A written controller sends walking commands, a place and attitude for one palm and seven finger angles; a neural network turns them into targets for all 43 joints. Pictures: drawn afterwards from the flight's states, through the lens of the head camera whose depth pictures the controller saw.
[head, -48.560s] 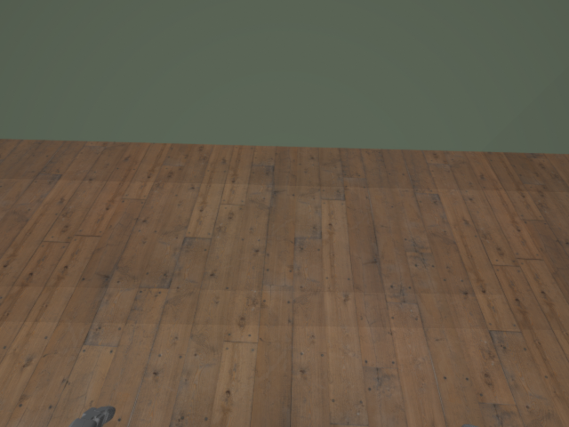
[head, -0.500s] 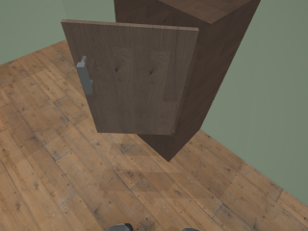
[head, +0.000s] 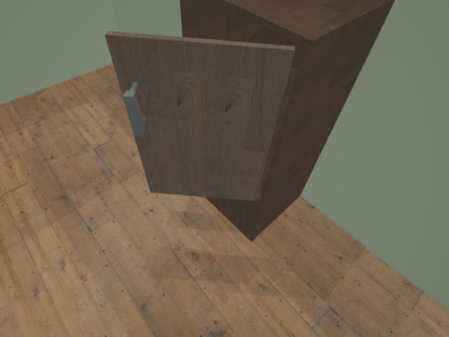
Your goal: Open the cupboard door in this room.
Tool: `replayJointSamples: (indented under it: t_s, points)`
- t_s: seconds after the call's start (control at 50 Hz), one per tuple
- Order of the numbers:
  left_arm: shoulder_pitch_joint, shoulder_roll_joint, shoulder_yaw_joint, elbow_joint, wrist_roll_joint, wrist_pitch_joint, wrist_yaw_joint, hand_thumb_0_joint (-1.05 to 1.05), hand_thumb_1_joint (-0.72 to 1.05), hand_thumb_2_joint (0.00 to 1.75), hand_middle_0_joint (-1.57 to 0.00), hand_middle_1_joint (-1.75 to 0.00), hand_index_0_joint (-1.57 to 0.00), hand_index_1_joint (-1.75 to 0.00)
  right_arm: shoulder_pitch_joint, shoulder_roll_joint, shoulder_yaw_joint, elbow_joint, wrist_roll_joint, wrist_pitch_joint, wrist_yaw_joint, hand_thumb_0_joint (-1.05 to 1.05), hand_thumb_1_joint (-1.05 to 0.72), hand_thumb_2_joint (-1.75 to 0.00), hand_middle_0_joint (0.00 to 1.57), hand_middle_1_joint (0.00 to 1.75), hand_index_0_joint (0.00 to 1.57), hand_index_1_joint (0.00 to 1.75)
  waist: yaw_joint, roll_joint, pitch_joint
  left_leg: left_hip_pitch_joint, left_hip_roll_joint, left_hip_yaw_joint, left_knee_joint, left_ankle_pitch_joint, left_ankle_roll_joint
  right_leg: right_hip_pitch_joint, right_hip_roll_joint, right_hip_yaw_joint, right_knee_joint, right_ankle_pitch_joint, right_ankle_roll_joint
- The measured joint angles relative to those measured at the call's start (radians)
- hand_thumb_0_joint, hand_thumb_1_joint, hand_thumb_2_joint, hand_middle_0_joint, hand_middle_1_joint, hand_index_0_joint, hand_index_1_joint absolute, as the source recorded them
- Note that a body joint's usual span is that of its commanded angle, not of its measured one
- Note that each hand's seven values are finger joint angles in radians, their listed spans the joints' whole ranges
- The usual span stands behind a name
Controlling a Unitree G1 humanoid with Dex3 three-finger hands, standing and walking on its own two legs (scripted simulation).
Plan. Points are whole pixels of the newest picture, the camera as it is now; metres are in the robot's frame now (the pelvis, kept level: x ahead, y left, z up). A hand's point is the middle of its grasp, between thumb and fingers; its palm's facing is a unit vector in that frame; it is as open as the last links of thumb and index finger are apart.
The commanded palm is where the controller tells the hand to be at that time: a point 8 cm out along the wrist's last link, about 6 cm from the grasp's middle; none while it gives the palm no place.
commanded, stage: come to a stop and stand still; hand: left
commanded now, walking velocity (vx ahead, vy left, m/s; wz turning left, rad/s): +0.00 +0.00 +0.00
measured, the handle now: (137, 109) +0.60 +0.28 +0.03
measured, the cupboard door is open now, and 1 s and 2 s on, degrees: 43 43 43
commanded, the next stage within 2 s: look again from close up in 0.30 s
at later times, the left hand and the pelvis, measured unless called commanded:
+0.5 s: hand out of the picture +0.03 +0.18 -0.17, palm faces -0.02 -0.98 -0.21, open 7.4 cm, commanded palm none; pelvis +0.00 +0.01 +0.00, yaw -1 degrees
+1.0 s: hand out of the picture +0.00 +0.14 -0.17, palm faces -0.02 -0.98 -0.21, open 7.4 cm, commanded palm none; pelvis -0.02 -0.04 +0.00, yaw -2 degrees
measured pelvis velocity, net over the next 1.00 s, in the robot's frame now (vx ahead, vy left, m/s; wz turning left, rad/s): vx -0.02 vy -0.04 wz -0.03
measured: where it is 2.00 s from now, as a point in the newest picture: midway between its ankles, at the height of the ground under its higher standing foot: outside the picture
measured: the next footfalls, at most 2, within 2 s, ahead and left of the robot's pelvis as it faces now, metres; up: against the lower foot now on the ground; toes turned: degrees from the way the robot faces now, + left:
left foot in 1.76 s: +0.16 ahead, +0.19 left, +0.00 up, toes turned +7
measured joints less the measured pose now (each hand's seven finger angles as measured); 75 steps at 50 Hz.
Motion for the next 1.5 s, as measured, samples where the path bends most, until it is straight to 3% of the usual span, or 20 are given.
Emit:
replayJointSamples:
  t_s: [0.08, 0.4, 0.52, 0.64, 1.04, 1.22, 1.3, 1.4, 1.42, 1.46, 1.5]
  points:
    - [-0.013, 0.011, -0.004, 0.025, -0.001, 0.013, 0.003, 0.0, 0.91, 0.9, -0.2, -0.3, -0.2, -0.3, -0.034, 0.027, 0.015, -0.001, 0.0, -0.009, -0.019, 0.01, -0.92, -0.9, 0.2, 0.3, 0.2, 0.3, 0.004, -0.007, -0.002, 0.021, -0.002, 0.011, -0.008, -0.015, 0.01, 0.026, -0.002, 0.01, -0.029, 0.007, 0.009]
    - [-0.065, 0.019, -0.025, 0.038, 0.001, -0.003, 0.005, 0.0, 0.92, 0.9, -0.2, -0.3, -0.19, -0.3, -0.056, 0.01, 0.029, 0.023, 0.006, -0.021, -0.016, 0.01, -0.94, -0.9, 0.21, 0.3, 0.2, 0.3, -0.018, 0.006, -0.019, 0.076, -0.002, 0.026, -0.073, 0.008, 0.009, 0.076, 0.002, 0.023, -0.1, 0.039, 0.02]
    - [-0.062, 0.013, -0.045, 0.004, 0.004, -0.028, 0.019, 0.0, 0.91, 0.9, -0.2, -0.3, -0.2, -0.3, -0.021, -0.015, 0.036, -0.04, 0.0, -0.033, -0.003, 0.01, -0.92, -0.9, 0.2, 0.3, 0.2, 0.3, -0.031, 0.057, 0.0, 0.006, 0.011, 0.019, 0.031, -0.032, 0.007, 0.016, 0.009, 0.018, -0.011, 0.004, 0.008]
    - [-0.043, 0.019, -0.045, -0.002, 0.0, -0.021, 0.014, 0.0, 0.91, 0.9, -0.2, -0.3, -0.19, -0.3, -0.001, -0.024, 0.038, -0.049, 0.001, -0.022, -0.005, 0.01, -0.93, -0.9, 0.2, 0.3, 0.2, 0.3, -0.038, 0.091, -0.014, 0.014, 0.013, 0.021, 0.046, -0.037, -0.001, 0.008, 0.01, 0.023, 0.035, -0.018, 0.005]
    - [-0.017, 0.001, -0.05, 0.005, -0.001, -0.022, -0.002, 0.0, 0.92, 0.9, -0.2, -0.3, -0.2, -0.3, -0.003, -0.004, 0.047, -0.001, 0.003, -0.018, 0.003, 0.01, -0.91, -0.9, 0.2, 0.3, 0.2, 0.3, -0.028, 0.053, -0.017, 0.02, 0.064, 0.005, -0.026, 0.026, -0.057, -0.004, 0.064, 0.006, 0.003, 0.018, -0.055]
    - [0.028, -0.009, -0.025, -0.006, 0.009, -0.018, -0.009, 0.0, 0.91, 0.9, -0.2, -0.3, -0.2, -0.3, 0.033, -0.016, 0.03, 0.002, -0.002, -0.001, 0.011, 0.01, -0.91, -0.9, 0.2, 0.3, 0.2, 0.3, -0.01, 0.051, -0.03, -0.021, 0.07, -0.009, 0.069, -0.045, -0.014, 0.002, 0.071, -0.012, 0.013, -0.012, -0.052]
    - [0.043, 0.007, -0.007, -0.005, 0.011, -0.009, -0.007, 0.0, 0.91, 0.9, -0.2, -0.3, -0.2, -0.3, 0.042, -0.006, 0.03, -0.008, -0.002, -0.016, 0.009, 0.01, -0.91, -0.9, 0.2, 0.3, 0.2, 0.3, -0.002, 0.008, -0.028, 0.003, 0.037, 0.015, 0.054, -0.056, -0.03, -0.004, 0.035, 0.01, 0.051, -0.047, -0.033]
    - [0.023, 0.021, 0.001, -0.01, 0.013, 0.006, -0.005, 0.0, 0.91, 0.9, -0.2, -0.3, -0.2, -0.3, 0.044, 0.007, 0.031, -0.038, -0.007, -0.03, 0.0, 0.0, -0.91, -0.9, 0.2, 0.3, 0.2, 0.3, -0.001, 0.01, -0.014, 0.011, 0.022, 0.051, 0.073, -0.091, -0.001, -0.076, 0.025, -0.009, 0.209, -0.198, -0.069]
    - [0.014, 0.022, 0.002, -0.014, 0.012, 0.004, -0.005, 0.0, 0.91, 0.9, -0.2, -0.3, -0.2, -0.3, 0.043, 0.01, 0.033, -0.043, -0.007, -0.03, -0.001, 0.0, -0.91, -0.9, 0.2, 0.3, 0.2, 0.3, -0.004, 0.017, -0.008, 0.013, 0.019, 0.054, 0.076, -0.096, 0.0, -0.082, 0.028, -0.02, 0.207, -0.195, -0.073]
    - [-0.002, 0.024, 0.007, -0.029, 0.012, -0.011, -0.006, 0.0, 0.91, 0.9, -0.2, -0.3, -0.19, -0.3, 0.046, 0.014, 0.036, -0.048, -0.004, -0.026, 0.0, 0.0, -0.91, -0.9, 0.2, 0.3, 0.2, 0.3, -0.008, 0.029, -0.001, 0.002, 0.012, 0.054, 0.108, -0.116, -0.001, -0.071, 0.029, -0.035, 0.143, -0.068, -0.075]
    - [-0.018, 0.016, 0.01, -0.041, 0.012, -0.033, -0.003, 0.0, 0.91, 0.9, -0.2, -0.3, -0.19, -0.3, 0.043, 0.013, 0.032, -0.04, 0.001, -0.01, 0.003, 0.0, -0.91, -0.9, 0.2, 0.3, 0.2, 0.3, -0.013, 0.053, 0.001, -0.052, 0.01, 0.037, 0.234, -0.172, -0.002, -0.061, 0.019, -0.057, 0.154, -0.069, -0.059]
